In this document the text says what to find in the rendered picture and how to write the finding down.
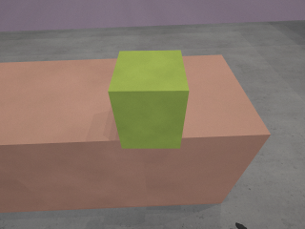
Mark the carton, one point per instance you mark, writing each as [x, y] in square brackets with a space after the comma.
[149, 94]

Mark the pedestal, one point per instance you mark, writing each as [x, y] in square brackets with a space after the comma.
[60, 148]

